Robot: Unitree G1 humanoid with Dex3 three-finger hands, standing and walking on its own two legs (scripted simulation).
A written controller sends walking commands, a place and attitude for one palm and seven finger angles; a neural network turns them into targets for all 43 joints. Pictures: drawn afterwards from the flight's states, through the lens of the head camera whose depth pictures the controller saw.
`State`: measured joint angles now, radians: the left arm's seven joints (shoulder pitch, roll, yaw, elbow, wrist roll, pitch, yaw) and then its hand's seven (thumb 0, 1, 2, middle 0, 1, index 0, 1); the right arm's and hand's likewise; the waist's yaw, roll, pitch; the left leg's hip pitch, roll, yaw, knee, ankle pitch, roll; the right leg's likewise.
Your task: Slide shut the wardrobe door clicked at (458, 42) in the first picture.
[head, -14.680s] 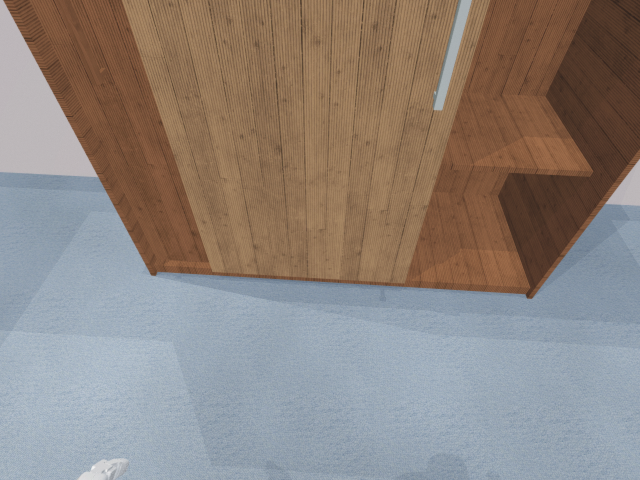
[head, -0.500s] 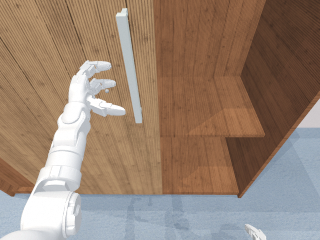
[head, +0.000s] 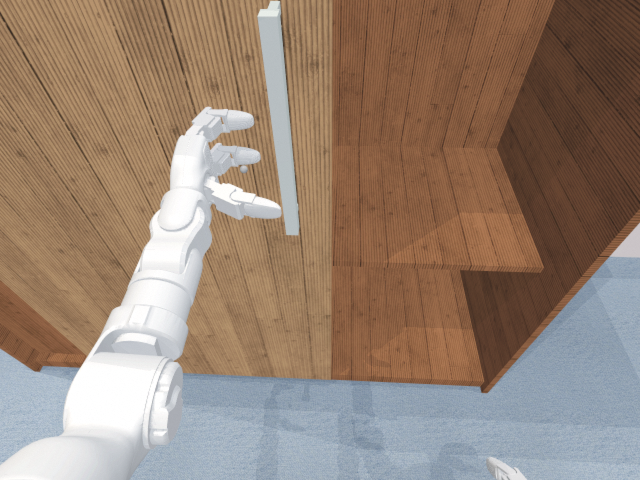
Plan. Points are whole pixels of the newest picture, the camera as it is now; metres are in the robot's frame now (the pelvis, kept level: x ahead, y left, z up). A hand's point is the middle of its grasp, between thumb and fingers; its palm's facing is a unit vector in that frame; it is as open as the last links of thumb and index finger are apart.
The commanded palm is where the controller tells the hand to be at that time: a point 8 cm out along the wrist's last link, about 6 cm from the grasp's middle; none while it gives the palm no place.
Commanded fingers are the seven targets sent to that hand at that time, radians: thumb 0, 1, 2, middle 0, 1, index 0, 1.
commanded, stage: move the hooked fingers beside the handle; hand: left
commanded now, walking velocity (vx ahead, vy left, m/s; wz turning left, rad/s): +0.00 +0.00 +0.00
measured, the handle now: (285, 139) +0.49 +0.08 +0.18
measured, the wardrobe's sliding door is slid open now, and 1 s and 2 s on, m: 0.47 0.47 0.47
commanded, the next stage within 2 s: feel for the door with the fingertips in 0.62 s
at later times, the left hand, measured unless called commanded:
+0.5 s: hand (244, 170) +0.44 +0.13 +0.16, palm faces +0.05 -1.00 -0.02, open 13.7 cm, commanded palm +0.43 +0.16 +0.16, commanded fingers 0.00 -0.50 0.30 -0.30 -1.20 -0.30 -1.20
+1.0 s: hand (245, 171) +0.44 +0.13 +0.16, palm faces +0.05 -1.00 -0.01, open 13.8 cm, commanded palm +0.43 +0.14 +0.15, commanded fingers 0.00 -0.50 0.30 -0.30 -1.20 -0.30 -1.20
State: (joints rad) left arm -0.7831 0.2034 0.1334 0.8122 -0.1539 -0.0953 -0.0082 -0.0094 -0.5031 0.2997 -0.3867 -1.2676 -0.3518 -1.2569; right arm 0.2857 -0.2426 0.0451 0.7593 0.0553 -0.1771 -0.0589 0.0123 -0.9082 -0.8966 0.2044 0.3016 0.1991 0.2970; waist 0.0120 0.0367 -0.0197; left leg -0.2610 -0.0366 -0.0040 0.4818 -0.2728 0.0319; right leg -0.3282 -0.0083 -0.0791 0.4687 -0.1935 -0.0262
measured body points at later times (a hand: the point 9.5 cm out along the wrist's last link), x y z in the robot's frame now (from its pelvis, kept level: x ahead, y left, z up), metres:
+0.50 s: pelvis -0.02 +0.00 +0.00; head +0.01 -0.01 +0.45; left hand +0.43 +0.18 +0.17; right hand +0.07 -0.25 -0.13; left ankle -0.02 +0.10 -0.74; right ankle +0.03 -0.10 -0.74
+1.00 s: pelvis -0.02 +0.00 -0.01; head +0.01 -0.01 +0.44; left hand +0.43 +0.18 +0.17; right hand +0.07 -0.25 -0.13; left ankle -0.02 +0.10 -0.74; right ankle +0.03 -0.10 -0.74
